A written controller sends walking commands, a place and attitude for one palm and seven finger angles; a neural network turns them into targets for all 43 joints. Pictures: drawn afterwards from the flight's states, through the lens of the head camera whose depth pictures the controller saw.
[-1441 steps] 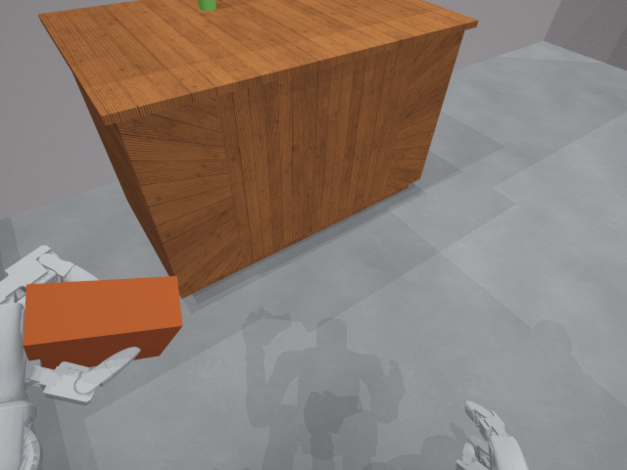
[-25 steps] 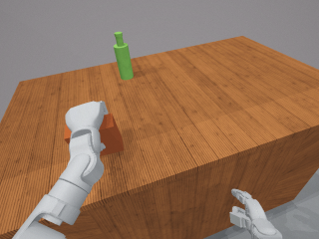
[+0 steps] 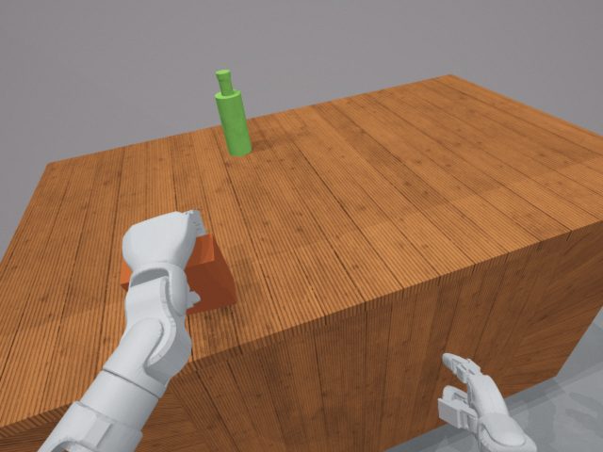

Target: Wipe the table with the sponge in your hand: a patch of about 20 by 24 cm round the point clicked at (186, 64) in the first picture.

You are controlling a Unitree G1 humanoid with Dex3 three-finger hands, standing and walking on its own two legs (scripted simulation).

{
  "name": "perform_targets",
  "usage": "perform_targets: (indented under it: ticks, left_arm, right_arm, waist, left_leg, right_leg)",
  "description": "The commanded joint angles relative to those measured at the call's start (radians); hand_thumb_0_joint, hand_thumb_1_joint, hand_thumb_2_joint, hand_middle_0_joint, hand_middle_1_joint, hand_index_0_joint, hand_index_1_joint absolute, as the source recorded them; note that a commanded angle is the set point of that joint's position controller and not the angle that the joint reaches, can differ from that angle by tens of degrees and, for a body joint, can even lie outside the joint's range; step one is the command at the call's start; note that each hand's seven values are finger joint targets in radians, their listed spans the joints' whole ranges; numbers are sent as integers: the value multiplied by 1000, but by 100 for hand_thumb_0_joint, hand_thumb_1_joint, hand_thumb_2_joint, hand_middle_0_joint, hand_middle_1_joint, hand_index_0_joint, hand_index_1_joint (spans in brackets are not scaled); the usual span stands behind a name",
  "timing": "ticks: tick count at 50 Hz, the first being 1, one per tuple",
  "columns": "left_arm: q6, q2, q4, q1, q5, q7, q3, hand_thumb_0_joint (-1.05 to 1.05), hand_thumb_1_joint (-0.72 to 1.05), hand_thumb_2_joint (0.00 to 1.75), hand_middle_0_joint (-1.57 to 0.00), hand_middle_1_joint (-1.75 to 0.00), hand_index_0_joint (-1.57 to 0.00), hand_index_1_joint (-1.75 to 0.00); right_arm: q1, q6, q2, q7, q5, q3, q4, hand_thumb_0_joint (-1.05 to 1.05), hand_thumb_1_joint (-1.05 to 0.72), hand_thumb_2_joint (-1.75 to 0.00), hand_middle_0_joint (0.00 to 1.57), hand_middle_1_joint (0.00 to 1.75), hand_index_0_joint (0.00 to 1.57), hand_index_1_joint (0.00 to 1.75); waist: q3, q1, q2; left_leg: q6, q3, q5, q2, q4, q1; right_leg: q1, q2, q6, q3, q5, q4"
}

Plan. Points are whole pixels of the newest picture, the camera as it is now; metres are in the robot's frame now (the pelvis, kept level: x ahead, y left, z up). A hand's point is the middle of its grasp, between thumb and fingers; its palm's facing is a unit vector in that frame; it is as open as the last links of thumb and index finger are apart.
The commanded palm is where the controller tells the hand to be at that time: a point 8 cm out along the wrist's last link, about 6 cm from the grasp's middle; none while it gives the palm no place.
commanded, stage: wipe back along the third lane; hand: left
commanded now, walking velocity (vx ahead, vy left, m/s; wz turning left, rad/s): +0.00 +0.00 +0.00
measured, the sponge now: (188, 288) +0.31 +0.21 +0.09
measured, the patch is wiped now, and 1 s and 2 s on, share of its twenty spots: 0.95 0.95 0.95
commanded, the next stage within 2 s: slide back across to the middle lane in 0.20 s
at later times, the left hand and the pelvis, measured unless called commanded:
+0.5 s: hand (181, 279) +0.29 +0.20 +0.14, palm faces +0.21 -0.19 -0.96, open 9.4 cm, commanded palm +0.24 +0.20 +0.18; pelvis +0.00 +0.00 +0.00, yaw +0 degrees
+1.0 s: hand (129, 288) +0.26 +0.25 +0.15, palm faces +0.17 -0.15 -0.97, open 9.3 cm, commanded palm +0.22 +0.25 +0.21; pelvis -0.01 -0.01 +0.00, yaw +0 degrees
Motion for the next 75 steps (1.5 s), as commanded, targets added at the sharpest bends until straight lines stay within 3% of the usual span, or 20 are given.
perform_targets:
  ticks: [1, 9, 10, 16, 19, 20, 22, 24, 32, 34, 35, 39, 47, 49, 50, 59, 62, 64, 65, 75]
  left_arm:
    - [-4, 38, -94, -123, -44, -16, 22, 0, 10, 130, -120, -160, -120, -160]
    - [-18, 46, -180, -35, -56, 7, 44, 0, 10, 130, -120, -160, -120, -160]
    - [-22, -9, -218, -51, -62, 8, -8, 0, 10, 130, -120, -160, -120, -160]
    - [-30, -25, -242, -33, -64, 22, -29, 0, 10, 130, -120, -160, -120, -160]
    - [-37, 89, -287, -68, -57, 41, 70, 0, 10, 130, -120, -160, -120, -160]
    - [-39, 36, -311, -95, -57, 43, 28, 0, 10, 130, -120, -160, -120, -160]
    - [-39, 58, -308, -40, -65, 44, 59, 0, 10, 130, -120, -160, -120, -160]
    - [-38, 136, -339, -48, -64, 49, 123, 0, 10, 130, -120, -160, -120, -160]
    - [-23, 195, -401, 8, -84, 38, 194, 0, 10, 130, -120, -160, -120, -160]
    - [-21, 271, -422, 11, -84, 36, 257, 0, 10, 130, -120, -160, -120, -160]
    - [-23, 219, -441, -16, -87, 31, 209, 0, 10, 130, -120, -160, -120, -160]
    - [-26, 310, -434, -7, -89, 23, 284, 0, 10, 130, -120, -160, -120, -160]
    - [-52, 323, -345, -83, -86, -13, 272, 0, 10, 130, -120, -160, -120, -160]
    - [-65, 398, -333, -81, -70, -19, 327, 0, 10, 130, -120, -160, -120, -160]
    - [-73, 355, -350, -98, -69, -27, 289, 0, 10, 130, -120, -160, -120, -160]
    - [-134, 415, -186, -198, -26, -74, 304, 0, 10, 130, -120, -160, -120, -160]
    - [-170, 376, -100, -252, -22, -79, 273, 0, 10, 130, -120, -160, -120, -160]
    - [-188, 444, -60, -244, -13, -77, 331, 0, 10, 130, -120, -160, -120, -160]
    - [-194, 381, -47, -275, -12, -80, 276, 0, 10, 130, -120, -160, -120, -160]
    - [-235, 321, -25, -262, -6, -61, 254, 0, 10, 130, -120, -160, -120, -160]
  right_arm:
    - [-293, -70, -67, 2, 5, -28, -201, 0, -90, -90, 20, 30, 20, 30]
    - [-297, -68, -70, 15, -1, -36, -202, 0, -90, -90, 20, 30, 20, 30]
    - [-304, -72, -60, 18, 3, -29, -218, 0, -90, -90, 20, 30, 20, 30]
    - [-304, -59, -56, 24, 5, -31, -212, 0, -90, -90, 20, 30, 20, 30]
    - [-303, -56, -66, 12, -3, -34, -209, 0, -90, -90, 20, 30, 20, 30]
    - [-308, -62, -53, 12, 1, -28, -223, 0, -90, -90, 20, 30, 20, 30]
    - [-306, -56, -56, 9, -2, -29, -213, 0, -90, -90, 20, 30, 20, 30]
    - [-304, -54, -64, 3, -9, -32, -213, 0, -90, -90, 20, 30, 20, 30]
    - [-304, -46, -63, -11, -13, -21, -219, 0, -90, -90, 20, 30, 20, 30]
    - [-298, -46, -74, -16, -17, -25, -219, 0, -90, -90, 20, 30, 20, 30]
    - [-308, -50, -61, -17, -12, -18, -232, 0, -90, -90, 20, 30, 20, 30]
    - [-291, -61, -76, -30, -18, -21, -223, 0, -90, -90, 20, 30, 20, 30]
    - [-283, -103, -78, -57, -17, -15, -205, 0, -90, -90, 20, 30, 20, 30]
    - [-276, -114, -90, -62, -20, -20, -200, 0, -90, -90, 20, 30, 20, 30]
    - [-282, -122, -79, -63, -18, -16, -211, 0, -90, -90, 20, 30, 20, 30]
    - [-255, -152, -95, -76, -27, -20, -164, 0, -90, -90, 20, 30, 20, 30]
    - [-229, -159, -89, -82, -26, -20, -147, 0, -90, -90, 20, 30, 20, 30]
    - [-217, -160, -99, -86, -29, -27, -139, 0, -90, -90, 20, 30, 20, 30]
    - [-212, -162, -90, -88, -28, -24, -146, 0, -90, -90, 20, 30, 20, 30]
    - [-176, -149, -95, -66, -26, -38, -160, 0, -90, -90, 20, 30, 20, 30]
  waist:
    - [-63, 21, -200]
    - [-57, 31, -187]
    - [-78, 26, -182]
    - [-26, 17, -167]
    - [-52, 29, -147]
    - [-86, 29, -151]
    - [-87, 35, -147]
    - [-92, 42, -122]
    - [-103, 45, -122]
    - [-88, 49, -109]
    - [-87, 43, -91]
    - [-79, 50, -84]
    - [-46, 35, -112]
    - [-65, 45, -90]
    - [-84, 45, -93]
    - [-75, 29, -96]
    - [-45, 14, -124]
    - [-45, 22, -111]
    - [-53, 15, -123]
    - [-99, 17, -120]
  left_leg:
    - [59, 25, 93, -52, -35, 83]
    - [55, 21, 114, -46, -33, 97]
    - [58, 27, 122, -51, -30, 98]
    - [54, 18, 110, -39, -37, 105]
    - [52, 10, 105, -37, -45, 119]
    - [54, 16, 126, -43, -41, 124]
    - [53, 13, 149, -41, -43, 128]
    - [52, 11, 149, -41, -45, 134]
    - [53, 13, 212, -47, -32, 138]
    - [51, 6, 198, -47, -34, 139]
    - [53, 12, 196, -49, -33, 138]
    - [55, 1, 181, -51, -34, 143]
    - [58, -4, 124, -60, -30, 130]
    - [56, -12, 113, -63, -35, 135]
    - [59, -8, 124, -68, -30, 136]
    - [61, -10, 94, -69, -37, 128]
    - [62, -7, 80, -69, -39, 115]
    - [59, -11, 63, -69, -42, 114]
    - [61, -2, 67, -73, -37, 109]
    - [62, -3, 124, -67, -56, 109]
  right_leg:
    - [-62, -8, 8, 33, 161, -151]
    - [-55, -3, 1, 40, 187, -147]
    - [-45, -6, 4, 28, 201, -140]
    - [-82, 2, -4, 26, 164, -145]
    - [-67, 3, -12, 46, 144, -146]
    - [-49, 1, -10, 28, 171, -133]
    - [-34, 3, -11, 34, 210, -133]
    - [-28, 5, -14, 52, 208, -134]
    - [4, 2, -11, 70, 305, -132]
    - [-4, 3, -16, 95, 276, -141]
    - [-11, 1, -13, 80, 264, -138]
    - [-19, 2, -16, 105, 241, -151]
    - [-60, -9, -4, 108, 151, -183]
    - [-51, -8, -12, 130, 123, -186]
    - [-40, -11, -9, 109, 137, -176]
    - [-48, -16, -6, 115, 130, -189]
    - [-67, -18, 0, 90, 121, -197]
    - [-68, -16, -6, 117, 85, -207]
    - [-61, -21, -2, 96, 94, -202]
    - [-23, -12, -5, 38, 199, -171]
